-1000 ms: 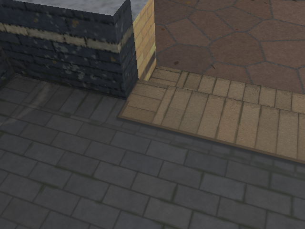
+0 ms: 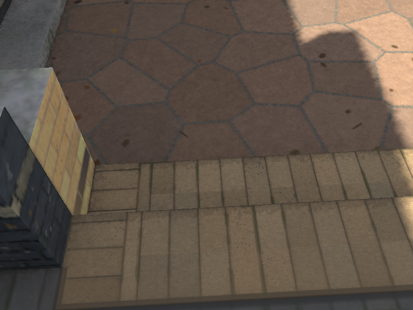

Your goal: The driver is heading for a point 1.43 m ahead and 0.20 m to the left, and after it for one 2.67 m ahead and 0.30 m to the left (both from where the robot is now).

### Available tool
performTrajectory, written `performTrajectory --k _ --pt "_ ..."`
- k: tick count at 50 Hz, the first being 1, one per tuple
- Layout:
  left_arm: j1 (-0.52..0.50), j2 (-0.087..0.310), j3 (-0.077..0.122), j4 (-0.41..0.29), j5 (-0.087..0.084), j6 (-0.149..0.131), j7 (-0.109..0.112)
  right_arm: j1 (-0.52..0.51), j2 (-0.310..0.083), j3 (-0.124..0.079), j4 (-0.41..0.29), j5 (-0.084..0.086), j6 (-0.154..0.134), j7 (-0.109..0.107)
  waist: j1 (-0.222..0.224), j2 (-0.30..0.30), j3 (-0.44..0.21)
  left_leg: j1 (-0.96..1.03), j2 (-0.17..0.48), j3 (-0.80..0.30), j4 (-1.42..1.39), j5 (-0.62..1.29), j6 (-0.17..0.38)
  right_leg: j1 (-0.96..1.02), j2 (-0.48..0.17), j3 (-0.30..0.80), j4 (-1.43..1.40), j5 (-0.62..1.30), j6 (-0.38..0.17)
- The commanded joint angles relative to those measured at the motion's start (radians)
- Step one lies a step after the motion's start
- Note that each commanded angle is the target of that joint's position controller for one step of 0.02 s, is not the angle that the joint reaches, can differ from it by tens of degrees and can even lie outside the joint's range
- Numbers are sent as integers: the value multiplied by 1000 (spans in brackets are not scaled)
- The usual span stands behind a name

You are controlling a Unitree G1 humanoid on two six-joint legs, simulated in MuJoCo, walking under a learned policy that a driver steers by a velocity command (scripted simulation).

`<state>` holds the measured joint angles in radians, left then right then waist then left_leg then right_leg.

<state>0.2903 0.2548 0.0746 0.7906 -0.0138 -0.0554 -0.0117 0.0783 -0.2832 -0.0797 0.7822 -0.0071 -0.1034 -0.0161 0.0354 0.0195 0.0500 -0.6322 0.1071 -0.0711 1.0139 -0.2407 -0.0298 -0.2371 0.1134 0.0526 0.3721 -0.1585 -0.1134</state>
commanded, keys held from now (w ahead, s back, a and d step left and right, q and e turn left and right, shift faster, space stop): w+e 0.12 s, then w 0.04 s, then w+q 0.84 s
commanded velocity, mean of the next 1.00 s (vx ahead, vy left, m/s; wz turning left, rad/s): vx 0.50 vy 0.00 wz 0.16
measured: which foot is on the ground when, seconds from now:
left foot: up 0.00-0.26, down 0.28-0.76, up 0.78-1.00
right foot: down 0.00-0.32, up 0.34-0.74, down 0.76-1.00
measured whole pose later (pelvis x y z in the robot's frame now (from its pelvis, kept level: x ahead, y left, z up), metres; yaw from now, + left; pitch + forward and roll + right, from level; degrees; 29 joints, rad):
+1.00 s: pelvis +0.60 +0.05 +0.00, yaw +15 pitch +3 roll -3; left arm 0.35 0.23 0.01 0.89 0.06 -0.11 0.04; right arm 0.20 -0.26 -0.01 0.83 -0.10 -0.09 0.08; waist 0.06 0.05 -0.03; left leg -0.67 0.10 -0.01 1.00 -0.26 0.01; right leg -0.17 0.02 -0.18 0.27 -0.15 -0.04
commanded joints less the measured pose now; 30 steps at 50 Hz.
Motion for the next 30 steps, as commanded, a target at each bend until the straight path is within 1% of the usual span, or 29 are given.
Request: performTrajectory --k 1,2,3,4,5,6,7,8,9,10,11,12,13,14,15,16,17,18,19,20,21,22,23,24,25,26,28,29,30 --pt "-28 171 41 -81 -6 -19 22 -49 -52 -10 -72 -9 2 -2 -20 -57 -69 4 -27 18 -197 185 -27 8 -220 213 -150 219 -150" --pt "-13 171 42 -77 -9 -15 25 -83 -41 -5 -82 -8 -1 3 -6 -71 -64 29 -46 22 -278 251 -27 -7 -201 196 -141 195 -133" --pt "82 84 0 -31 130 -65 -47 36 96 68 -56 -105 16 46 -29 -177 -105 116 -48 20 -228 294 -32 -45 -174 189 -135 51 -150" --pt "67 96 15 -34 119 -81 -83 26 53 61 -47 -110 36 63 -21 -127 -27 74 -29 18 -235 292 -32 -58 -204 221 -145 13 -156" --pt "54 122 20 -46 98 -89 -101 -27 -3 55 -65 -96 47 67 -11 -90 -14 60 -23 25 -280 292 -32 -52 -217 245 -133 -3 -157" --pt "91 138 22 -33 85 -91 -108 -81 -32 53 -88 -81 50 64 10 -80 -6 43 -19 24 -320 286 -28 -8 -240 278 -117 11 -167" --pt "124 141 20 -18 79 -89 -110 -122 -46 59 -100 -72 47 59 28 -78 2 13 -22 31 -364 277 -22 57 -260 291 -103 40 -174" --pt "168 141 18 -2 81 -81 -104 -157 -43 69 -111 -67 44 55 51 -80 2 -28 -25 30 -408 248 -16 148 -292 324 -90 75 -184" --pt "187 147 18 9 82 -75 -96 -183 -38 78 -120 -62 38 52 67 -89 7 -60 -34 43 -451 227 -4 225 -310 331 -80 112 -182" --pt "197 159 19 19 84 -69 -89 -204 -41 83 -126 -58 32 52 80 -93 12 -68 -44 58 -476 214 9 276 -330 339 -74 153 -175" --pt "193 168 19 25 82 -65 -81 -214 -45 85 -132 -54 27 51 79 -99 12 -53 -54 73 -491 202 28 309 -346 340 -71 208 -160" --pt "168 176 18 27 81 -63 -73 -205 -55 83 -131 -49 22 48 59 -101 7 3 -72 99 -516 208 54 316 -348 320 -59 290 -137" --pt "135 183 15 29 84 -65 -68 -165 -82 73 -121 -39 14 46 19 -95 -15 125 -105 140 -542 251 90 288 -321 274 -19 439 -100" --pt "128 184 10 30 96 -65 -67 -85 -122 56 -98 -24 2 43 -18 -91 -76 304 -139 167 -514 293 126 246 -268 212 60 606 -50" --pt "135 132 -8 24 112 -67 -68 89 -159 44 -48 -17 -11 41 -77 -36 -219 587 -110 123 -458 364 199 157 -170 119 272 610 20" --pt "303 39 -39 8 134 -79 -63 326 -200 37 3 -30 -10 45 -79 175 -498 1116 113 -245 -468 447 443 -161 -10 97 569 165 106" --pt "207 76 -29 1 106 -81 -75 538 -147 45 78 -58 0 46 -198 190 -453 1252 230 -579 -644 238 497 -459 94 70 898 -453 140" --pt "20 80 -25 -69 86 -73 -68 545 -150 35 109 -59 -22 44 -209 75 -194 1093 214 -545 -717 11 370 -641 3 118 989 -386 87" --pt "-44 83 -29 -70 87 -71 -42 412 -130 36 90 -51 -29 45 -155 18 -21 855 185 -452 -747 -34 332 -655 -91 106 984 -275 65" --pt "-5 93 -32 -55 114 -69 -23 321 -57 60 67 -44 -23 44 -104 -5 -71 739 164 -401 -779 38 342 -552 -141 117 894 -201 47" --pt "-17 75 -40 -51 135 -62 -17 262 -6 74 57 -42 -22 43 -70 4 -54 645 141 -346 -813 133 342 -484 -183 105 824 -155 45" --pt "-30 45 -51 -54 142 -50 -15 220 8 80 42 -39 -22 40 -42 13 -71 587 114 -306 -846 157 334 -421 -204 86 759 -160 56" --pt "-50 39 -54 -61 136 -39 -15 194 5 76 31 -37 -29 42 -32 23 -69 557 84 -272 -868 134 333 -407 -202 67 703 -187 75" --pt "-71 42 -57 -66 123 -32 -14 186 -15 67 28 -37 -39 45 -32 29 -59 523 64 -237 -879 123 331 -403 -208 46 629 -188 99" --pt "-94 46 -61 -72 113 -28 -10 189 -43 57 28 -41 -43 55 -38 22 -45 479 51 -206 -885 160 336 -390 -210 22 554 -134 123" --pt "-125 37 -70 -79 106 -23 -10 201 -69 47 30 -45 -44 70 -49 11 -36 438 39 -176 -884 229 341 -364 -204 -7 466 -66 140" --pt "-196 5 -90 -99 96 -9 -16 245 -102 28 44 -48 -42 98 -67 9 -26 353 15 -135 -856 370 332 -273 -180 -53 324 54 141" --pt "-228 10 -92 -111 89 -5 -20 277 -109 23 52 -48 -39 108 -77 18 -27 335 12 -137 -832 419 330 -241 -165 -65 292 101 132" --pt "-266 23 -90 -124 84 -7 -22 312 -105 21 61 -52 -37 115 -88 27 -34 340 9 -144 -808 448 330 -223 -152 -69 260 137 122"
Velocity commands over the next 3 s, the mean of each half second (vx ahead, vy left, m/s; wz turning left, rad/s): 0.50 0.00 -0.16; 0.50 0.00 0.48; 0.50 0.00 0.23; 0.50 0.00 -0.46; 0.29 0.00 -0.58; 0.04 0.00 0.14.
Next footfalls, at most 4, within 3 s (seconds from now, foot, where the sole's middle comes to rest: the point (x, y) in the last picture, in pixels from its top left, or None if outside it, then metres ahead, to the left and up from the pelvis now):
0.28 left None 0.37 0.15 -0.78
0.76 right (246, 246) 0.66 -0.05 -0.78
1.22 left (160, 228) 0.73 0.25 -0.78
1.60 right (191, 179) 1.05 0.17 -0.94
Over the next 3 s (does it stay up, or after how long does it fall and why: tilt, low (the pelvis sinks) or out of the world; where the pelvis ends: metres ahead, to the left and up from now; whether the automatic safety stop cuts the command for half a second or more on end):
stays up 1.44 0.32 -0.33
